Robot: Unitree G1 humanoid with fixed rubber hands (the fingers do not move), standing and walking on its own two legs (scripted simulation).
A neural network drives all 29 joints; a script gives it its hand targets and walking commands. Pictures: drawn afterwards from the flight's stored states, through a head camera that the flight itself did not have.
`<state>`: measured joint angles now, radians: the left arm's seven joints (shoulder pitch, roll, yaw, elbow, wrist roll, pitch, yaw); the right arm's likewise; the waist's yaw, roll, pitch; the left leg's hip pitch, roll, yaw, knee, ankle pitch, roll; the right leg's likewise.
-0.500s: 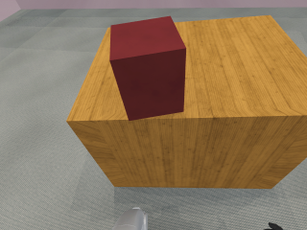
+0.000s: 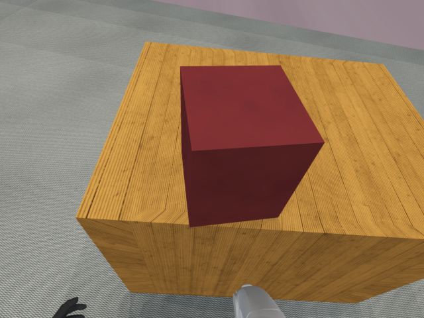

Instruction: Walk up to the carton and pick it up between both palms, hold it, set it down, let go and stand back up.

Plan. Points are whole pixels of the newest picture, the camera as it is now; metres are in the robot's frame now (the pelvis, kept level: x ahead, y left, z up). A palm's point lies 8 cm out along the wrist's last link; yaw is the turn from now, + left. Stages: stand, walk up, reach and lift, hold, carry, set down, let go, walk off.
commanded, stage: walk up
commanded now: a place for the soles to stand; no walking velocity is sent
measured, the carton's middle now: (233, 148) +0.42 -0.03 +0.07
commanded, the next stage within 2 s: none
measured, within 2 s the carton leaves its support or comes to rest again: neither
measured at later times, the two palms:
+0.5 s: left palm out of the picture +0.10 +0.29 -0.12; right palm out of the picture +0.14 -0.30 -0.13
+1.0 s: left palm out of the picture +0.04 +0.28 -0.13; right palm out of the picture +0.09 -0.31 -0.13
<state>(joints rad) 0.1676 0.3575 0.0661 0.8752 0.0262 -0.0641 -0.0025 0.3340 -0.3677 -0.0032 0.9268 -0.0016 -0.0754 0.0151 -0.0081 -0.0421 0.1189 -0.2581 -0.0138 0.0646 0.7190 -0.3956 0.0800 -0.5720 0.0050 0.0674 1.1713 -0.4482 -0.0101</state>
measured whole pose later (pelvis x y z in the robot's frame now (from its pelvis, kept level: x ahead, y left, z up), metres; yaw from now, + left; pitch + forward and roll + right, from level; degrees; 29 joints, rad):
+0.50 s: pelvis +0.01 -0.01 -0.02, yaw +1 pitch -3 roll -1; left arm 0.14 0.33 0.07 0.94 0.03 -0.03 0.03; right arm 0.06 -0.37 0.00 0.91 0.00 0.00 0.01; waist -0.01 0.05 0.16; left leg -0.28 -0.01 0.05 0.82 -0.46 0.06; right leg -0.45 0.02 -0.02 0.79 -0.29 -0.02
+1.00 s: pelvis -0.03 -0.03 -0.02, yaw +1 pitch -6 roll +1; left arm 0.14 0.34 0.07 1.00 0.03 0.00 0.03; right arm 0.07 -0.35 0.00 0.96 0.00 0.01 0.01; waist -0.01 0.00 0.16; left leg -0.29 -0.02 0.06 0.81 -0.42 0.05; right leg -0.43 0.01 0.01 0.77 -0.25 -0.02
